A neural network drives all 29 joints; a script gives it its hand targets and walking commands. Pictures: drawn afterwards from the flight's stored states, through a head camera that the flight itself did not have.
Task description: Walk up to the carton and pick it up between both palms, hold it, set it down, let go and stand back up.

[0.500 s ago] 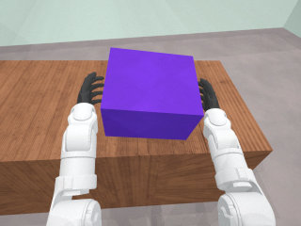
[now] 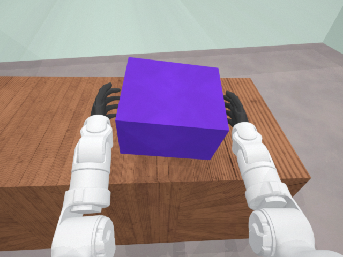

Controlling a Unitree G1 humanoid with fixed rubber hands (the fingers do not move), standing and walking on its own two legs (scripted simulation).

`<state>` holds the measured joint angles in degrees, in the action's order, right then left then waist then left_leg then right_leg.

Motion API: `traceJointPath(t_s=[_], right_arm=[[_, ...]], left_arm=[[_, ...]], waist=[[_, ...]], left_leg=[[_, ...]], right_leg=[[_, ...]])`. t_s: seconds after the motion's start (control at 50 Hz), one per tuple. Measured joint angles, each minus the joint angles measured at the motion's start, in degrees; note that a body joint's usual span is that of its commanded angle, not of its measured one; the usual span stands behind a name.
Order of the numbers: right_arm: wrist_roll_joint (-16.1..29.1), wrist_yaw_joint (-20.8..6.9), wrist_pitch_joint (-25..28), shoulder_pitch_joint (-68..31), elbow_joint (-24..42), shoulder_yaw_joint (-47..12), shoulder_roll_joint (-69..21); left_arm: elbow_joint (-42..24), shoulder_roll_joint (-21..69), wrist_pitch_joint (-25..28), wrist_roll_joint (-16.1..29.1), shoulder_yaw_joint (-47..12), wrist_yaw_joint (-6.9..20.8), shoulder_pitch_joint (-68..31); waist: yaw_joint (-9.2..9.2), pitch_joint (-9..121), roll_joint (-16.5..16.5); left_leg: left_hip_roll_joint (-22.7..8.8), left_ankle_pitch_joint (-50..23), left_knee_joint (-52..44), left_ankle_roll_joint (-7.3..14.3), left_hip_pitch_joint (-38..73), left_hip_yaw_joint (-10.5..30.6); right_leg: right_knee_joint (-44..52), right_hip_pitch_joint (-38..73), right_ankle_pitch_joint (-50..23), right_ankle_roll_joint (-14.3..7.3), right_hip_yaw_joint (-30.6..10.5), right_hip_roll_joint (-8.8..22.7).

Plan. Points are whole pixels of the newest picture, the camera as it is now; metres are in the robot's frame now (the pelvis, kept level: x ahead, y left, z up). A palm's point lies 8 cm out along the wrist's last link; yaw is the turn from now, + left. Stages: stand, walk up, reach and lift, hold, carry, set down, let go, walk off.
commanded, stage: hold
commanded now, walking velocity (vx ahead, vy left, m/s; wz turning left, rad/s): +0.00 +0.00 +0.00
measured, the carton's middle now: (170, 109) +0.44 +0.02 +0.14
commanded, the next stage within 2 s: set down in 0.12 s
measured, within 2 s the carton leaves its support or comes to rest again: neither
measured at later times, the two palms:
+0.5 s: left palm (99, 138) +0.34 +0.17 +0.14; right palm (239, 145) +0.35 -0.14 +0.11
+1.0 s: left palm (109, 134) +0.38 +0.17 +0.11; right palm (235, 139) +0.39 -0.15 +0.09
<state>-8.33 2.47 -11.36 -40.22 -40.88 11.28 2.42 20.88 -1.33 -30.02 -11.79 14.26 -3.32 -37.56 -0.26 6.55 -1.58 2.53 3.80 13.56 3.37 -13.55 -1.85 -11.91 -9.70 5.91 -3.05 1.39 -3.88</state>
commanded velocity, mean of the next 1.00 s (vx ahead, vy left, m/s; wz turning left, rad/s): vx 0.00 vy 0.00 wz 0.00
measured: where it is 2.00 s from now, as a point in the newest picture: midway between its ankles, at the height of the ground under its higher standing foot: outside the picture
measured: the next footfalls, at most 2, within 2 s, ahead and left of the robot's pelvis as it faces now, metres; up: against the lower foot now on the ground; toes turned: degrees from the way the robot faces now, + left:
none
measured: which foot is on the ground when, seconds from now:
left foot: down 0.00-1.00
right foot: down 0.00-1.00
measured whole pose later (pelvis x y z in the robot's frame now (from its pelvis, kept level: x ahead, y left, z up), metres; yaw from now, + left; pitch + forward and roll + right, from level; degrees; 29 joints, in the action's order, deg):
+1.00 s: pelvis +0.01 -0.02 +0.00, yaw +2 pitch -1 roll +1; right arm -12.7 8.2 3.7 -32.7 -43.6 17.4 -4.8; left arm 35.9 1.7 -6.3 -17.2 23.5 1.3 -34.4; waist -0.4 0.1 -1.4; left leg 2.4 4.0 10.9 1.8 -5.7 0.6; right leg -9.9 -1.6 7.3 -4.6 3.5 -4.3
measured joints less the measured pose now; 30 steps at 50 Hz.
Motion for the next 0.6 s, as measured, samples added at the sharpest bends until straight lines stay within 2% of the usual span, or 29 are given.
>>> traceJointPath(t_s=[0.06, 0.12, 0.14, 0.22, 0.3, 0.34, 0.4, 0.48, 0.6], right_arm=[[0.49, 0.72, -0.49, 1.53, 1.74, -1.56, -0.41], [1.39, 1.95, -1.32, 3.94, 4.91, -3.2, -1.1], [1.81, 2.67, -1.55, 5.17, 6.74, -4.03, -1.34], [8.57, 7.41, -3.6, 11.84, 13.53, -8.14, -2.68], [12.39, 8.16, -5.12, 16.93, 17.81, -11.46, -2.45], [12.9, 8.14, -4.99, 17.91, 18.78, -12.23, -1.82], [11.27, 7.21, -4.1, 15.97, 16.36, -10.46, -1.58], [7.4, 5.38, -1.65, 10.4, 9.87, -5.01, -2.25], [-1.02, 2.96, 4.43, 3.75, 0.96, 5.06, -4.26]], left_arm=[[-0.62, -0.27, 0.26, -0.24, 0.81, 1.6, 1.01], [-2.99, -0.57, -0.31, 0.25, 0.09, 1.38, 2.83], [-4.47, -0.7, -0.43, 0.6, -0.31, 1.39, 3.81], [-14.22, 2.04, -3.57, -2.88, -0.41, 2.43, 10.99], [-22.26, 3.34, -7.55, -3.5, -1.59, 2.39, 17.42], [-23.85, 3.56, -7.91, -3.09, -2.45, 1.65, 18.69], [-20.23, 3.52, -6.32, -2.89, -2.44, 1.12, 16.26], [-10.86, 2.63, -1.99, -2.53, -1.23, 1.4, 9.93], [2.65, 3.59, 6.34, -6.13, 4.35, 3.44, 0.78]], waist=[[0.38, -0.63, -0.21], [0.71, -0.7, -0.54], [0.82, -0.46, -0.63], [0.5, -2.07, -0.34], [0.18, -5.26, -0.42], [0.07, -7.17, 0.0], [0.05, -9.2, 0.58], [0.1, -9.86, 0.82], [0.32, -9.15, -0.2]], left_leg=[[0.01, 0.13, -0.36, 0.03, 0.74, 0.0], [0.03, 0.19, -0.6, -0.04, 0.8, 0.07], [0.01, 0.24, -0.57, -0.06, 0.5, 0.08], [-0.6, -0.09, -2.81, -0.19, 5.06, -0.3], [-0.3, 0.85, -2.33, -0.53, 8.98, -0.58], [-0.39, 1.19, -1.42, -0.68, 10.14, -0.29], [-0.43, 1.59, 0.35, -0.7, 10.58, 0.34], [-0.28, 1.21, 1.47, -0.66, 9.66, 0.67], [-0.23, 0.55, 2.07, -0.83, 7.42, 1.01]], right_leg=[[0.16, 0.63, 0.17, 0.1, -0.05, -0.01], [0.28, 0.66, 0.37, 0.01, 0.0, 0.0], [0.27, 0.37, 0.39, 0.05, 0.0, -0.02], [4.22, 5.48, -1.88, 0.39, -0.74, -0.64], [6.29, 10.66, -1.3, -0.49, -1.19, -0.4], [5.82, 12.08, -1.18, -0.52, -0.85, -0.49], [3.62, 12.48, -0.44, -0.5, -0.05, -0.54], [-0.3, 10.34, 0.86, -0.5, 0.58, -0.33], [-3.21, 7.13, 1.65, -0.78, 1.17, -0.21]])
